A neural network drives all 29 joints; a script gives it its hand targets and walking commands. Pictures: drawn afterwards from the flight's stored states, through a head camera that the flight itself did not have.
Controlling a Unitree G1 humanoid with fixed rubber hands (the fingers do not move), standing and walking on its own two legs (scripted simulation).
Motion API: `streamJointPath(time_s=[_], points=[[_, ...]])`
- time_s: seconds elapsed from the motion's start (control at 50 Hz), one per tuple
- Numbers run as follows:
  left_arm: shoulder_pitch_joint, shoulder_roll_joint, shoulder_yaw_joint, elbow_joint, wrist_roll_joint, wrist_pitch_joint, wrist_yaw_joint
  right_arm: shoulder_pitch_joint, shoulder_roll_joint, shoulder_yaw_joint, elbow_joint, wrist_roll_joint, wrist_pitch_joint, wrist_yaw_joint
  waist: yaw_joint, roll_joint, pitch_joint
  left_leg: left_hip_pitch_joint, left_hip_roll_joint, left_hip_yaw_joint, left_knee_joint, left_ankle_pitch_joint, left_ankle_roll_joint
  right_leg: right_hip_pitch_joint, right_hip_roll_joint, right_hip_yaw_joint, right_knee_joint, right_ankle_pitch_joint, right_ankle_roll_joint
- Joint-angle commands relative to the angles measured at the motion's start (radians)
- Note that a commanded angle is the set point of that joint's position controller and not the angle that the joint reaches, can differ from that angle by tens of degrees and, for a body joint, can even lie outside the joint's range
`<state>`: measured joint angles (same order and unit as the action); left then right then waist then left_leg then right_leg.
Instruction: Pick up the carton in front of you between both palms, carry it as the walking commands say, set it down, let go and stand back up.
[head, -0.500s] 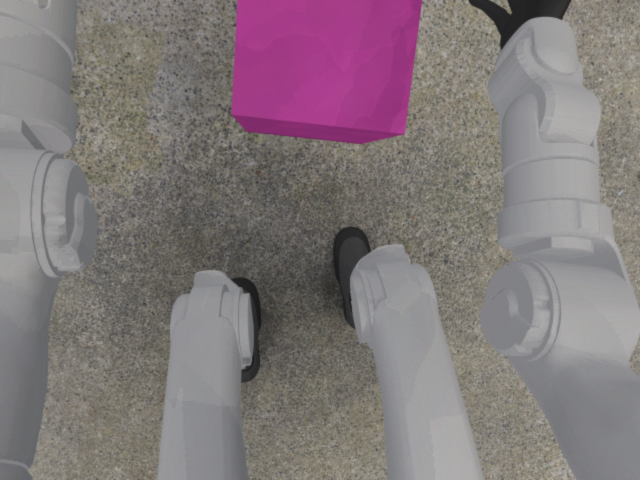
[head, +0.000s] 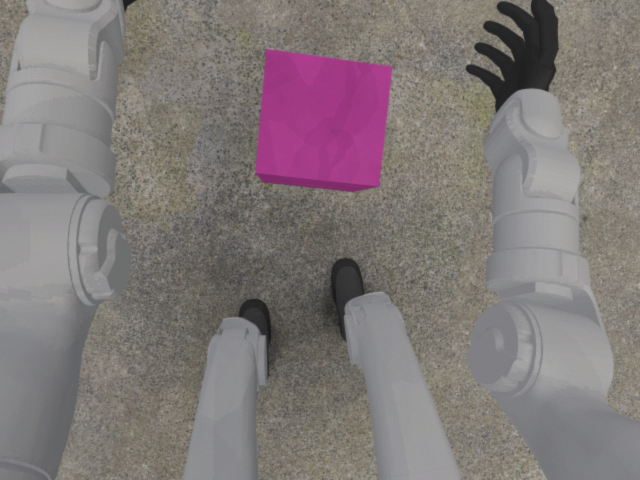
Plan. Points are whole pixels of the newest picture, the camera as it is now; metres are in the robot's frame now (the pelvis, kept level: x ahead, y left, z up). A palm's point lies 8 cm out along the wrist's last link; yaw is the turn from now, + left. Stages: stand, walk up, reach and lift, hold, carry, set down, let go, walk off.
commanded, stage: let go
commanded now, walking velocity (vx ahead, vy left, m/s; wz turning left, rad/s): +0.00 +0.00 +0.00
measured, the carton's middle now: (317, 133) +0.53 -0.09 -0.50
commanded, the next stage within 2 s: stand in 1.48 s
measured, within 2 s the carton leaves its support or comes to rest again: neither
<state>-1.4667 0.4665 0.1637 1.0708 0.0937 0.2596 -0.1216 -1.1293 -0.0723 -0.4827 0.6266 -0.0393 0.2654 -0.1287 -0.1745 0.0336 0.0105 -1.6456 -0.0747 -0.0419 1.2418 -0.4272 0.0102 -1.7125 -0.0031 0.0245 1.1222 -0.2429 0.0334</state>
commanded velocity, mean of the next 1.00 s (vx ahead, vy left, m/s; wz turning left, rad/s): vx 0.00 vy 0.00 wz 0.00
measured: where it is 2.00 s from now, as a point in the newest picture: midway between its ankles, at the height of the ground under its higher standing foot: (303, 336)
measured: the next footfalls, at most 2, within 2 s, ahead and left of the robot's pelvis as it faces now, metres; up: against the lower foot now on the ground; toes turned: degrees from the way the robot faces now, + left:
none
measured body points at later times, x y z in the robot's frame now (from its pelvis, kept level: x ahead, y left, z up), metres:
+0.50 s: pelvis +0.05 -0.03 +0.10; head +0.26 -0.03 +0.50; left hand +0.44 +0.16 -0.01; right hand +0.36 -0.27 +0.00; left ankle +0.04 +0.10 -0.59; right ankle +0.11 -0.13 -0.59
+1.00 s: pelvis +0.10 -0.01 +0.15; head +0.15 +0.00 +0.59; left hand +0.30 +0.22 +0.06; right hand +0.26 -0.25 +0.07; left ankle +0.04 +0.10 -0.59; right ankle +0.11 -0.13 -0.59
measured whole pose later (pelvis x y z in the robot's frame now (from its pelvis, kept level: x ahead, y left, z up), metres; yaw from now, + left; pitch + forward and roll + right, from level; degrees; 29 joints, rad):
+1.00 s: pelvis +0.10 -0.01 +0.15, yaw -1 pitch +3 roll -1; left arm 0.16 0.20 0.07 0.48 0.02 0.03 -0.03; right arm 0.23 -0.21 -0.03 0.40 0.02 0.06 0.07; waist -0.03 0.01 0.06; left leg -0.19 -0.01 -0.05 0.48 -0.34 0.01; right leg -0.30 0.03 0.03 0.45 -0.20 0.00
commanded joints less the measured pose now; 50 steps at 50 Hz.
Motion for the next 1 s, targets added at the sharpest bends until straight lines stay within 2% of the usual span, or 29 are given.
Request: streamJointPath(time_s=[0.0,0.06,0.12,0.16,0.22,0.28,0.36,0.46,0.54,0.64,0.7,0.86,0.98], points=[[-0.194,0.065,0.054,-0.104,0.041,-0.022,0.005,-0.105,-0.081,-0.002,-0.107,-0.034,-0.024,0.024,-0.025,0.139,-1.068,0.510,-0.014,0.030,-0.193,0.394,-0.037,0.782,0.051,-0.097,-0.040,0.413,0.032],[-0.066,0.004,0.102,-0.164,0.072,-0.035,0.039,0.005,-0.088,0.009,-0.132,-0.065,-0.045,0.061,-0.010,0.130,-1.117,0.605,-0.017,0.023,-0.242,0.498,-0.047,0.851,0.058,-0.099,-0.080,0.470,0.025],[0.100,-0.086,0.133,-0.271,0.087,-0.053,0.097,0.145,-0.106,0.046,-0.170,-0.089,-0.073,0.108,0.003,0.115,-1.161,0.707,-0.015,0.011,-0.286,0.604,-0.055,0.913,0.063,-0.101,-0.117,0.518,0.010],[0.210,-0.142,0.138,-0.352,0.088,-0.065,0.139,0.238,-0.124,0.081,-0.190,-0.097,-0.087,0.143,0.012,0.101,-1.144,0.746,-0.012,0.006,-0.320,0.618,-0.059,0.952,0.063,-0.097,-0.143,0.512,-0.002],[0.357,-0.188,0.130,-0.461,0.076,-0.081,0.186,0.357,-0.160,0.137,-0.211,-0.094,-0.103,0.185,0.021,0.079,-1.045,0.749,-0.010,0.009,-0.390,0.514,-0.062,1.036,0.052,-0.079,-0.200,0.452,-0.020],[0.482,-0.205,0.110,-0.539,0.057,-0.100,0.206,0.472,-0.179,0.197,-0.214,-0.066,-0.118,0.214,0.030,0.057,-0.933,0.714,-0.012,0.023,-0.456,0.358,-0.056,1.158,0.037,-0.053,-0.257,0.397,-0.030],[0.653,-0.211,0.074,-0.571,0.017,-0.132,0.199,0.627,-0.186,0.271,-0.210,-0.019,-0.144,0.235,0.038,0.030,-0.804,0.704,-0.008,0.031,-0.521,0.212,-0.040,1.307,0.022,-0.021,-0.328,0.339,-0.029],[0.874,-0.213,0.054,-0.542,-0.006,-0.175,0.168,0.819,-0.183,0.337,-0.218,0.022,-0.180,0.235,0.055,-0.019,-0.643,0.718,0.002,0.036,-0.580,0.117,-0.016,1.463,0.010,0.019,-0.389,0.308,-0.019],[1.045,-0.207,0.042,-0.517,-0.011,-0.211,0.153,0.974,-0.185,0.376,-0.251,0.041,-0.207,0.220,0.067,-0.063,-0.532,0.776,0.008,0.029,-0.622,0.103,-0.004,1.558,0.004,0.038,-0.435,0.344,-0.009],[1.228,-0.191,0.015,-0.544,-0.024,-0.250,0.144,1.145,-0.185,0.419,-0.323,0.062,-0.235,0.201,0.084,-0.089,-0.445,0.898,0.013,0.024,-0.687,0.152,0.002,1.676,0.003,0.043,-0.483,0.458,0.004],[1.324,-0.187,-0.003,-0.573,-0.034,-0.263,0.140,1.224,-0.195,0.438,-0.348,0.074,-0.243,0.195,0.097,-0.071,-0.376,1.001,0.017,0.025,-0.725,0.201,0.002,1.691,0.008,0.038,-0.521,0.469,0.005],[1.529,-0.187,-0.048,-0.661,-0.061,-0.259,0.109,1.323,-0.221,0.437,-0.333,0.077,-0.237,0.200,0.134,0.023,-0.188,1.272,0.046,0.010,-0.828,0.334,-0.015,1.680,0.041,0.004,-0.630,0.363,-0.013],[1.630,-0.191,-0.085,-0.700,-0.085,-0.233,0.083,1.347,-0.243,0.416,-0.304,0.054,-0.219,0.198,0.151,0.018,-0.098,1.372,0.064,-0.001,-0.880,0.420,-0.029,1.710,0.061,-0.014,-0.672,0.333,-0.019]])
